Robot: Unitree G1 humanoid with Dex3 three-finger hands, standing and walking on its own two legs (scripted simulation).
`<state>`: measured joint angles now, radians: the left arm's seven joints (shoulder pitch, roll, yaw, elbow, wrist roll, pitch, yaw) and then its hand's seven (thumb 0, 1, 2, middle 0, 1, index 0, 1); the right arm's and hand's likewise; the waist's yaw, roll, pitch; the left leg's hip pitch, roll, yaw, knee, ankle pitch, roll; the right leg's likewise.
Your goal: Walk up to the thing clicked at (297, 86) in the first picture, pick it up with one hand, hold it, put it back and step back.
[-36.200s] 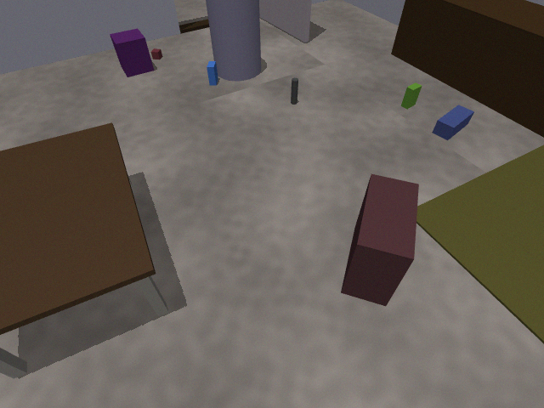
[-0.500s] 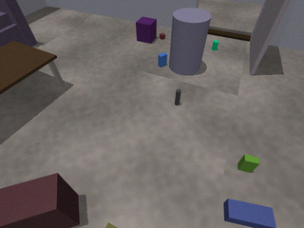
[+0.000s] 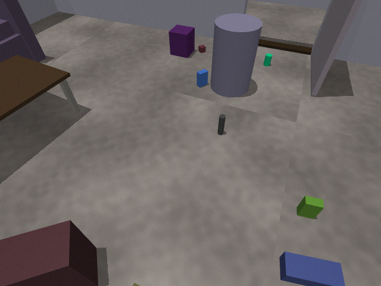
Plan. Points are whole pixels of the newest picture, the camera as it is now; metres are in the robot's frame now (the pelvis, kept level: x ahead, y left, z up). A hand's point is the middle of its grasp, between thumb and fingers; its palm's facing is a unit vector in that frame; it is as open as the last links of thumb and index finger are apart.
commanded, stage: stand
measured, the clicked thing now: (221, 124) +1.29 -0.19 -0.71
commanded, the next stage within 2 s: walk up in 0.46 s
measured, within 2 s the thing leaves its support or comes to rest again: neither
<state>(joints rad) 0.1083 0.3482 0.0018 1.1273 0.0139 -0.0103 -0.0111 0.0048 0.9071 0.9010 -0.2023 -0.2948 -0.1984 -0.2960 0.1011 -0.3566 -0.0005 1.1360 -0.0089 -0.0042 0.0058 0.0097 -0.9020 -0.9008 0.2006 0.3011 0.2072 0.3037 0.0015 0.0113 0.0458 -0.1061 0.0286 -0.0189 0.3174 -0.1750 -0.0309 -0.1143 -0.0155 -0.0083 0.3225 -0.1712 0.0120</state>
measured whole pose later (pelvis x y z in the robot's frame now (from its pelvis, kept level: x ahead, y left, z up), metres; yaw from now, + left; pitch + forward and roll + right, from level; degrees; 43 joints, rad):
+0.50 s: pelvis +0.00 +0.00 +0.00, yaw +0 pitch -2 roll +0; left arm 0.14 0.35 0.02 1.11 0.02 0.00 -0.03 0.01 0.91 0.90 -0.20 -0.29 -0.20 -0.30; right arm 0.13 -0.36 -0.02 1.11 -0.02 -0.01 0.02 0.01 -0.90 -0.90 0.20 0.30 0.21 0.30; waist 0.00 0.01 0.04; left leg -0.12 0.02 -0.01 0.36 -0.26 -0.01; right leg -0.14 -0.02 0.00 0.39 -0.27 0.00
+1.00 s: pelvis +0.15 -0.01 -0.02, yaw +1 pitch -2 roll -2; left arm 0.35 0.40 0.07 0.94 0.02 -0.05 -0.04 0.01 0.90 0.90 -0.20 -0.30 -0.20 -0.30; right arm 0.17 -0.40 -0.08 0.91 -0.02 -0.01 0.08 0.01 -0.90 -0.90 0.20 0.30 0.20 0.30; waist 0.05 0.03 0.14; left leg -0.47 0.04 0.02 0.60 -0.15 0.03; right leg 0.10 0.02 -0.08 0.38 -0.43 -0.01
